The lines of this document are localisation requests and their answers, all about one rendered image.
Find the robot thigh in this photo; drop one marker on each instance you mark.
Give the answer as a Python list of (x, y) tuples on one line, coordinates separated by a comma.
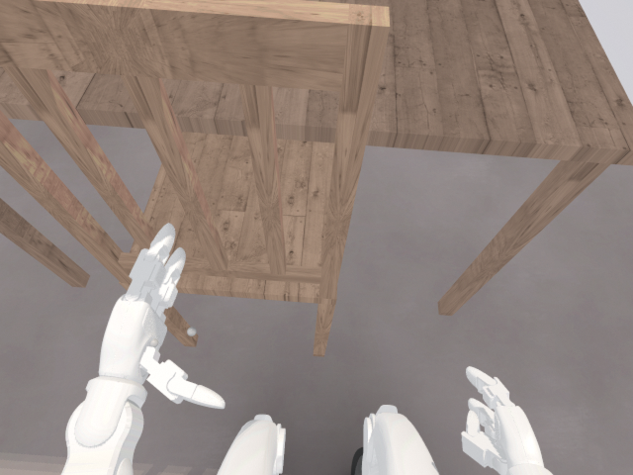
[(258, 449), (392, 442)]

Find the chair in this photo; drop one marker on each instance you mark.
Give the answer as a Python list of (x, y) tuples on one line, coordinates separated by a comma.
[(258, 217)]

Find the robot left thigh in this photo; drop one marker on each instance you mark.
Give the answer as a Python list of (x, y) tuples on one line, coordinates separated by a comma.
[(258, 449)]

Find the table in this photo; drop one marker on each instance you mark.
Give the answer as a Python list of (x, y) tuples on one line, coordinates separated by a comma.
[(523, 78)]

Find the robot right hand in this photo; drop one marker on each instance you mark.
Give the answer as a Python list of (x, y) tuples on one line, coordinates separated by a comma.
[(508, 439)]

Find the robot left forearm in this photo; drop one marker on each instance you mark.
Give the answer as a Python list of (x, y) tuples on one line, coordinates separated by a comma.
[(102, 433)]

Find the robot left hand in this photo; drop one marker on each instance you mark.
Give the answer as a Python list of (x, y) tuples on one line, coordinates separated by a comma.
[(137, 318)]

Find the robot right thigh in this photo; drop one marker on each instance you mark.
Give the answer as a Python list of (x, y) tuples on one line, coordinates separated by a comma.
[(392, 442)]

